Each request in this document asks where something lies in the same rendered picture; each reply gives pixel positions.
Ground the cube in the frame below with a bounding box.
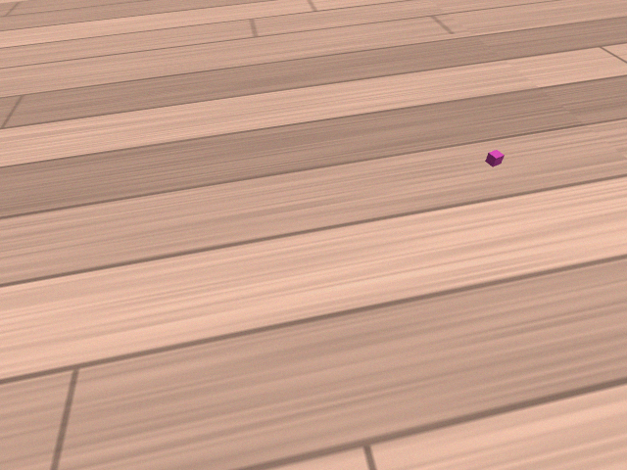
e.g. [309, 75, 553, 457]
[485, 150, 505, 166]

